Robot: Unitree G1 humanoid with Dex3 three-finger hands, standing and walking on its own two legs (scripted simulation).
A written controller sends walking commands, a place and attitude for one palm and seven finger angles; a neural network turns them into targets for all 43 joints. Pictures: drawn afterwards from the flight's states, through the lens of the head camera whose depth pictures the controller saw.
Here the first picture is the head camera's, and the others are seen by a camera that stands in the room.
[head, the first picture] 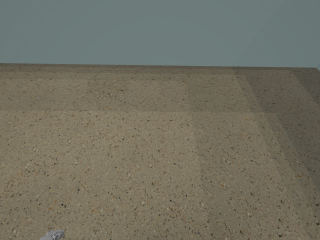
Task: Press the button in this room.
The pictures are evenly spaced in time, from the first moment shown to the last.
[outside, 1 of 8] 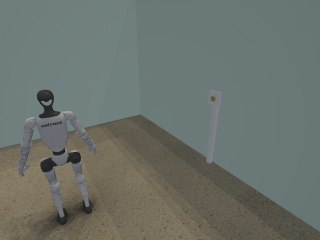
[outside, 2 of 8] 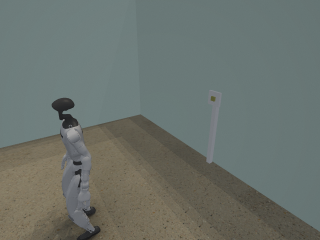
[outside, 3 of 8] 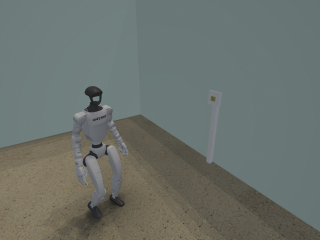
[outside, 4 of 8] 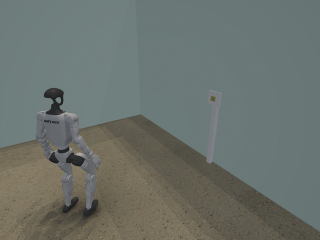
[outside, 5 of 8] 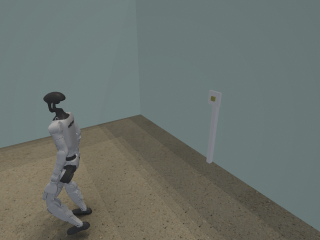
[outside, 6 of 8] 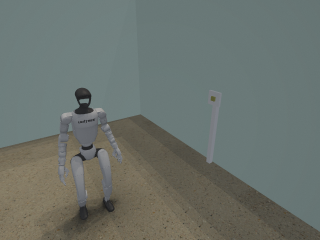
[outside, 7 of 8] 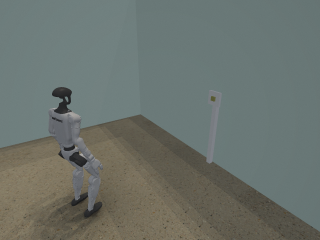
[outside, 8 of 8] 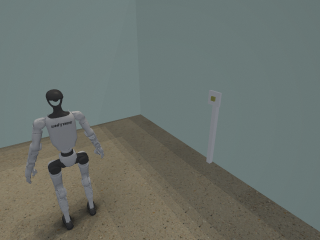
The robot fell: no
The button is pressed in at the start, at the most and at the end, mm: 0 0 0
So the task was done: no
